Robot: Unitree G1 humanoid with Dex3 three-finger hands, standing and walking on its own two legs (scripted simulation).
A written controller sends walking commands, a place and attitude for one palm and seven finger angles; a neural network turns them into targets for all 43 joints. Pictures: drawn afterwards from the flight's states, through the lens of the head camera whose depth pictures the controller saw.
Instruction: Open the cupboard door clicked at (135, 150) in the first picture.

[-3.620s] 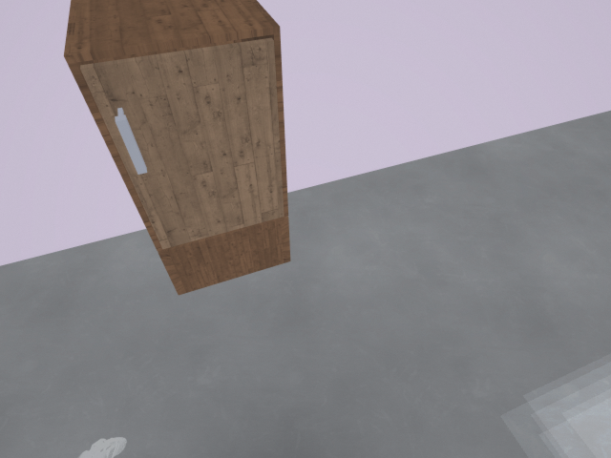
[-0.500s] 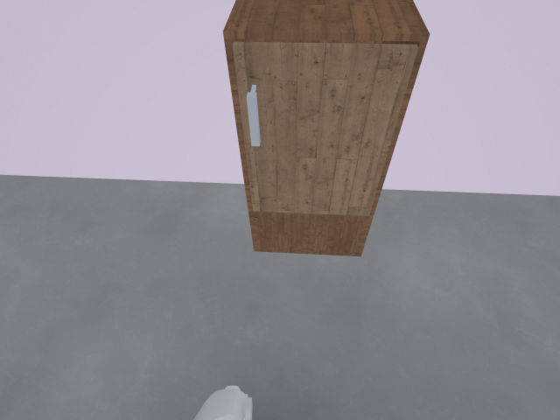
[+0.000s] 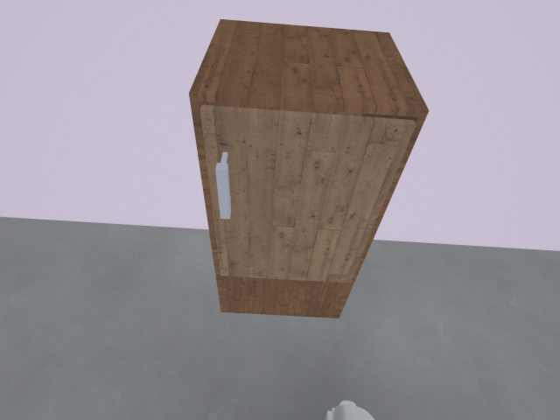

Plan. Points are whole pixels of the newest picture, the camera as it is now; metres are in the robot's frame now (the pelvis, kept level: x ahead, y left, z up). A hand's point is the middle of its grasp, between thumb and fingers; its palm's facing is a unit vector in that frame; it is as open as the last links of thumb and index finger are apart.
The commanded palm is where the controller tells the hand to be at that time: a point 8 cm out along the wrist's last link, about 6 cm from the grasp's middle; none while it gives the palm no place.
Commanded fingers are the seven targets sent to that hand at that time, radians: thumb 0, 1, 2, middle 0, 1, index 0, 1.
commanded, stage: come to a stop and stand still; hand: left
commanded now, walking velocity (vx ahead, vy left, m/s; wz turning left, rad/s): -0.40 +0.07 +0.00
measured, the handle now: (225, 186) +0.58 +0.16 -0.05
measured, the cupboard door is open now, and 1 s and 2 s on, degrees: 0 0 0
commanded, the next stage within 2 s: look again from close up in 1.60 s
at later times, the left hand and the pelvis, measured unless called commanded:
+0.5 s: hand out of the picture +0.11 +0.20 -0.18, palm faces +0.09 -0.96 -0.26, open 7.3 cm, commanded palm none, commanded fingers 0.00 0.90 0.90 -0.20 -0.30 -0.20 -0.30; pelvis +0.03 +0.00 -0.02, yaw +3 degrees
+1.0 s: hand out of the picture -0.07 +0.26 -0.18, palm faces +0.06 -0.98 -0.19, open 7.4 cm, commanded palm none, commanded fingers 0.00 0.90 0.90 -0.20 -0.30 -0.20 -0.30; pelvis -0.03 +0.08 +0.01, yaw +1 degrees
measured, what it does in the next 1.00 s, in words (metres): steps on the spot: right foot, then left foot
